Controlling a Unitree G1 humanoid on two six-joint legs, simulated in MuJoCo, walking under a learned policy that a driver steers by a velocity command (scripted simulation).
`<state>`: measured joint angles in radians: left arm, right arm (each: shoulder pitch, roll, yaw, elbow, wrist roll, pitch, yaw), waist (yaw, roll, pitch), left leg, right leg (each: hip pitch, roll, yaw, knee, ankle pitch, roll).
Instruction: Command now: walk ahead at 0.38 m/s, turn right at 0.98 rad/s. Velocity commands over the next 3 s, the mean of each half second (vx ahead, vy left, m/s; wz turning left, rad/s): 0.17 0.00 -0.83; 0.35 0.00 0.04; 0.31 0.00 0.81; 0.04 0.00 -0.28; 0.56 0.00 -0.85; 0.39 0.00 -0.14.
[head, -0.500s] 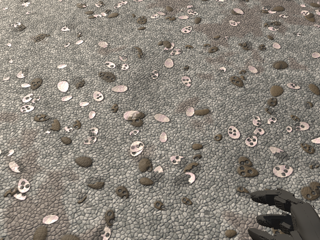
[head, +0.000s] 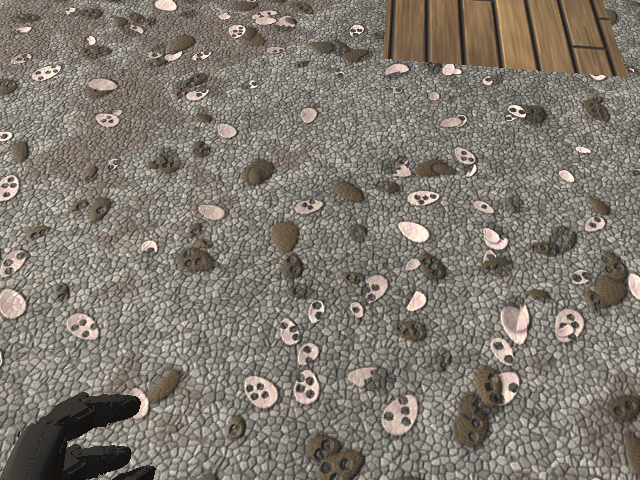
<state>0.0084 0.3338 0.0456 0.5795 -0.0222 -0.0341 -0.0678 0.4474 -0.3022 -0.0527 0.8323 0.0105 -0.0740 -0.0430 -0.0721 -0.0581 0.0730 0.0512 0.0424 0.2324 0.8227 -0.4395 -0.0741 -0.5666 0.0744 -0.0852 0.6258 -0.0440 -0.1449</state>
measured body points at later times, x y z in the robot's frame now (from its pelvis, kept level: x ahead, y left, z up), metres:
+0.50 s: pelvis +0.20 +0.08 +0.03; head +0.23 +0.08 +0.48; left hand +0.49 +0.27 -0.05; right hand +0.26 -0.23 -0.05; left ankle +0.35 +0.15 -0.70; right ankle +0.13 -0.02 -0.63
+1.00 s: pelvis +0.28 +0.06 +0.04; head +0.27 +0.05 +0.49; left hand +0.40 +0.31 -0.07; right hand +0.30 -0.25 -0.06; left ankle +0.43 +0.16 -0.60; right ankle +0.14 +0.00 -0.70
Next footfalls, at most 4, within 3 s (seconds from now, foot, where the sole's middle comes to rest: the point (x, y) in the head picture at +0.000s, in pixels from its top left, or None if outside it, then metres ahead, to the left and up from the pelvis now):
0.40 left None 0.38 0.12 -0.74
0.76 right None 0.17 -0.02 -0.74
1.22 left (253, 406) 0.59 0.12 -0.74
1.68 right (343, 349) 0.71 -0.08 -0.74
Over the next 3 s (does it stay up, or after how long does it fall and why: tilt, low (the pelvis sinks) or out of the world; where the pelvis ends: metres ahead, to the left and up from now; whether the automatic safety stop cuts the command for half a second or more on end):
stays up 0.95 -0.27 0.03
